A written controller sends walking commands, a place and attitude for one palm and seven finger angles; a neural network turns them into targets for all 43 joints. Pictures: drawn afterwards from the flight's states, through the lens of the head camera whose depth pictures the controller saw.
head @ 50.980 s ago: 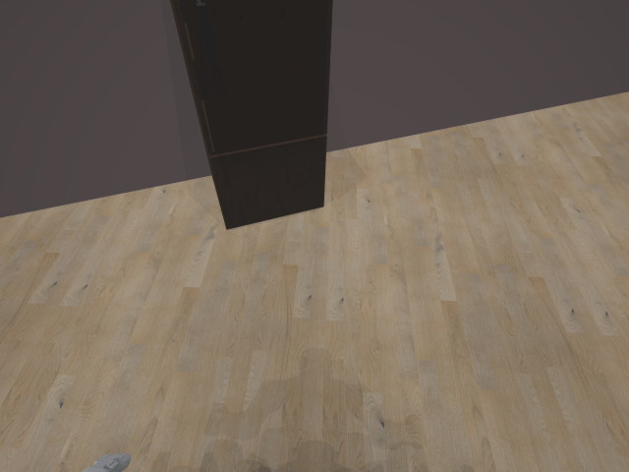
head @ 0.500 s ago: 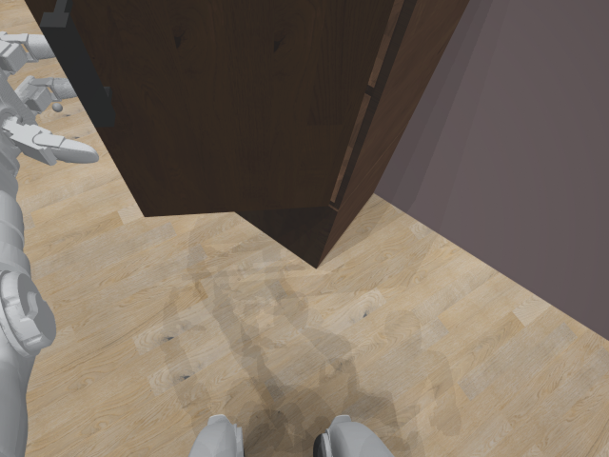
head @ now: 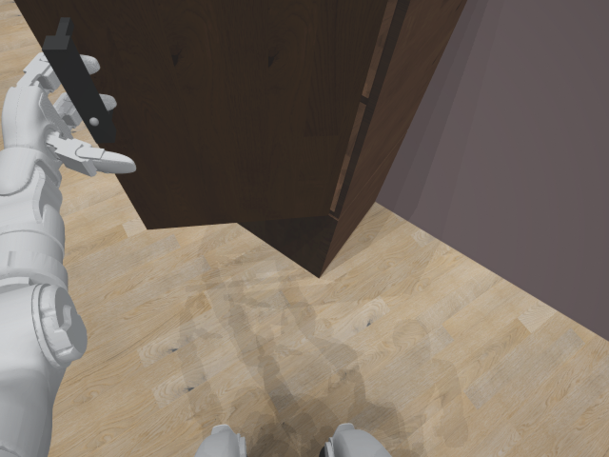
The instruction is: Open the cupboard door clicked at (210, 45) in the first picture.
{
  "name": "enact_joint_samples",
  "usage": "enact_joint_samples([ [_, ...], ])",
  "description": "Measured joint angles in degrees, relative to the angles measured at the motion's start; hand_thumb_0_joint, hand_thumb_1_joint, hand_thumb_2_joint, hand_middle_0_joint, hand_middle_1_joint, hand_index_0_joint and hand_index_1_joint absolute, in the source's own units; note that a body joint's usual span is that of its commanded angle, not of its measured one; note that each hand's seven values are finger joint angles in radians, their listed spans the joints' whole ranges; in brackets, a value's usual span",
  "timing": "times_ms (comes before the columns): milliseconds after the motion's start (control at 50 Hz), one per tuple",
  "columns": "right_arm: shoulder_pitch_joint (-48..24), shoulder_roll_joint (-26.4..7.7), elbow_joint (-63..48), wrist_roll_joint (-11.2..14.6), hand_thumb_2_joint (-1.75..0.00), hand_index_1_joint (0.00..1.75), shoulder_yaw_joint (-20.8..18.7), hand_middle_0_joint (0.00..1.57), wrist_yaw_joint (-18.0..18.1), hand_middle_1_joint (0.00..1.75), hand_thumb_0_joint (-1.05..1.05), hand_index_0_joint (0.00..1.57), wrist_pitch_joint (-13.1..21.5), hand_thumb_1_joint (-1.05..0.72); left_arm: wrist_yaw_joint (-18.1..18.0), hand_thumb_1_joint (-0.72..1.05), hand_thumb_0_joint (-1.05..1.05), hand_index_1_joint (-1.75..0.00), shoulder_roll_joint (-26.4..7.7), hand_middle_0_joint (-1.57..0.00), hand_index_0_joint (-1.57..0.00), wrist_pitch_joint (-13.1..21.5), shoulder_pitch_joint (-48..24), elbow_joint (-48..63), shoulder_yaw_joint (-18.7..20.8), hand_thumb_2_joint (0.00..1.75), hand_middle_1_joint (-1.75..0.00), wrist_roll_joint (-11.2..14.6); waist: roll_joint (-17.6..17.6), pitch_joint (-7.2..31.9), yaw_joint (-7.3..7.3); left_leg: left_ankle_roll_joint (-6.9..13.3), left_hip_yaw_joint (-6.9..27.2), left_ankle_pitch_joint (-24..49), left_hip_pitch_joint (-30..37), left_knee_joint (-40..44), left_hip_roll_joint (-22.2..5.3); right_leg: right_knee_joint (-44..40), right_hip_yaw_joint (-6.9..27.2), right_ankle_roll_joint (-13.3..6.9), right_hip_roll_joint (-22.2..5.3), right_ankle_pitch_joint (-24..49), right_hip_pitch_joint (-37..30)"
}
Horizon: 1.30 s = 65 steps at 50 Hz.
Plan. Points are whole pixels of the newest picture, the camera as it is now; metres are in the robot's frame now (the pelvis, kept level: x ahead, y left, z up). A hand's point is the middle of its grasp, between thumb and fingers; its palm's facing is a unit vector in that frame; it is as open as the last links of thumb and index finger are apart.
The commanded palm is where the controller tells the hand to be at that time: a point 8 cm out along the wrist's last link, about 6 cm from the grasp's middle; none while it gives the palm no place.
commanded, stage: slide the fingers in behind the handle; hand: left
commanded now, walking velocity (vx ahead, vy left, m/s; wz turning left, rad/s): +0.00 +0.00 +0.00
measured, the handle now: (87, 84) +0.57 +0.24 +0.12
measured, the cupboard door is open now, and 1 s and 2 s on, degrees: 43 44 65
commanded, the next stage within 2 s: close the thumb around the handle in 0.46 s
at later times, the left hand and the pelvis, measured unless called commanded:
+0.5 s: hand (102, 123) +0.51 +0.21 +0.11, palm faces +0.06 -1.00 -0.01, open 14.0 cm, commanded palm +0.48 +0.25 +0.11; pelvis +0.00 -0.01 +0.00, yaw +1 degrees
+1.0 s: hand (101, 123) +0.51 +0.21 +0.11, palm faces +0.07 -1.00 -0.01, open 8.9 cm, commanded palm +0.48 +0.25 +0.11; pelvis +0.00 -0.01 +0.00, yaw +0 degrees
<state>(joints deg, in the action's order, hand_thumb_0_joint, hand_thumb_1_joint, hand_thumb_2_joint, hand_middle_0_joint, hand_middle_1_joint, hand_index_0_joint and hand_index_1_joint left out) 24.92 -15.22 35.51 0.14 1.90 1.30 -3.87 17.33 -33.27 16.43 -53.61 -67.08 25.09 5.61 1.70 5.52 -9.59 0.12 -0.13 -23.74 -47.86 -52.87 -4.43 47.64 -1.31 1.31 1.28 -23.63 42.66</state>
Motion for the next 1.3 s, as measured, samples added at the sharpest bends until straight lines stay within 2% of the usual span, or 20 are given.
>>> enact_joint_samples([
  [220,-0.45,-0.28,-0.36,0.14,-0.90,0.30,-0.32,0.20,-0.18,0.29,0.00,0.21,0.17,-0.91,-2.68,-0.50,-0.01,-1.20,0.41,-0.25,-0.30,-0.04,0.07,-0.37,-0.91,0.30,-1.19,-0.77,0.06,-0.26,-0.10,-0.31,0.10,0.39,0.63,0.36,-0.02,0.23,-0.08,-0.32,0.05,0.05,-0.38],
  [420,-0.79,-0.37,0.36,0.36,-0.90,0.30,-0.06,0.20,0.22,0.29,0.00,0.21,0.49,-0.91,-1.75,-0.50,-0.01,-1.20,0.02,-0.26,-0.30,0.50,-1.09,-2.26,-1.37,0.30,-1.19,-0.54,0.01,-0.59,-0.06,-0.50,0.52,0.58,0.54,0.42,0.09,0.43,-0.47,-0.54,-0.01,-0.06,-0.34],
  [660,-0.35,-0.36,0.62,0.08,-0.90,0.30,-0.39,0.20,0.04,0.29,0.00,0.21,0.67,-0.91,-2.55,-0.47,-0.01,-1.20,0.58,-0.29,-0.29,0.66,-0.40,-1.01,-1.06,0.31,-1.20,-0.27,0.20,-0.34,0.01,-0.56,0.43,0.50,0.24,0.44,0.03,0.45,-0.35,-0.57,0.06,-0.12,0.05],
  [820,-0.36,-0.14,0.67,0.12,-0.90,0.30,-0.32,0.20,-0.03,0.29,0.00,0.21,0.42,-0.91,-2.58,-0.20,-0.01,-1.23,0.75,-0.30,-0.31,0.52,0.10,-0.95,-0.93,0.43,-1.23,-0.42,0.19,-0.13,0.02,-0.54,0.34,0.35,0.80,0.65,0.03,0.17,-0.25,-0.54,0.06,-0.19,-0.51],
  [1160,-0.96,-0.18,0.70,0.09,-0.90,0.30,-0.28,0.20,-0.04,0.29,0.00,0.21,0.51,-0.91,-2.59,0.67,0.01,-1.32,1.06,-0.35,-0.37,0.69,-0.55,-1.25,-1.40,0.80,-1.31,-0.23,0.11,-0.27,0.20,-0.35,0.45,0.18,0.70,0.42,0.30,0.27,-0.34,-0.35,-0.16,-0.38,-0.56],
  [1300,-0.72,-0.22,0.39,-0.04,-0.90,0.30,-0.46,0.20,-0.12,0.29,0.00,0.21,0.45,-0.91,-2.81,0.69,0.01,-1.34,1.25,-0.34,-0.35,0.45,0.07,-0.54,-1.08,0.80,-1.33,-0.30,0.19,0.05,0.15,-0.36,0.28,0.19,0.63,0.47,0.21,0.18,-0.14,-0.33,-0.08,-0.26,-0.41],
])
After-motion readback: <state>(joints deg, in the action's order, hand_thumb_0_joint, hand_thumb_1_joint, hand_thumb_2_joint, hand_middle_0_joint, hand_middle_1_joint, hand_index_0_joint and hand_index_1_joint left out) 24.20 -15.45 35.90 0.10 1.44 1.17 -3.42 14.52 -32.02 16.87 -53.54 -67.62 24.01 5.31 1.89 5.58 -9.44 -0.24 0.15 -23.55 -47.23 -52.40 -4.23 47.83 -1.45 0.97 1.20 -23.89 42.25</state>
